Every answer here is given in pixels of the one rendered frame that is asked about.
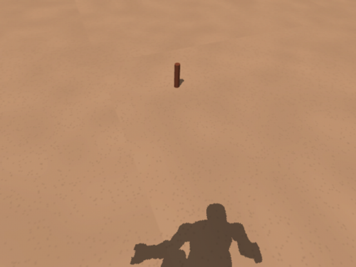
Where can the can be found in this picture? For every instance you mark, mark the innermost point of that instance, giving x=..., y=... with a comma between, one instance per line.
x=177, y=75

